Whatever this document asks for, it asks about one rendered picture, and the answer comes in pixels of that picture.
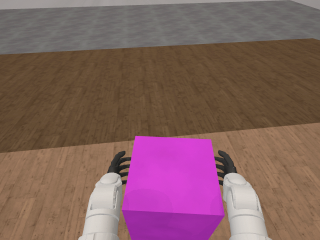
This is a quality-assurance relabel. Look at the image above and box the robot right forearm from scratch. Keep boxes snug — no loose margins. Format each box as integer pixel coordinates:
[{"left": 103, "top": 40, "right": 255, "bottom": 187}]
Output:
[{"left": 223, "top": 173, "right": 272, "bottom": 240}]

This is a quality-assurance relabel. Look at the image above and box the carton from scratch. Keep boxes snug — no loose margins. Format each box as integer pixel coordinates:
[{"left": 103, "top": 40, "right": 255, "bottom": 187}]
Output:
[{"left": 122, "top": 136, "right": 225, "bottom": 240}]

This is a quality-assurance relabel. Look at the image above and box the robot left hand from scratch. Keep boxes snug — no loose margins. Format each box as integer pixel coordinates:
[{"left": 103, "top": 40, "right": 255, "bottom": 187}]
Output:
[{"left": 107, "top": 151, "right": 131, "bottom": 185}]

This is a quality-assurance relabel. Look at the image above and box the robot right hand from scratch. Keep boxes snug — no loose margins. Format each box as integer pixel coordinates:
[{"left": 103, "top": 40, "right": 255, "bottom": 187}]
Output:
[{"left": 214, "top": 150, "right": 237, "bottom": 186}]

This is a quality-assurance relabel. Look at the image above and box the robot left forearm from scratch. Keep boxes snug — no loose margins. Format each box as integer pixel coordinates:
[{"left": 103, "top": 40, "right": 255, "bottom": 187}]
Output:
[{"left": 78, "top": 172, "right": 122, "bottom": 240}]

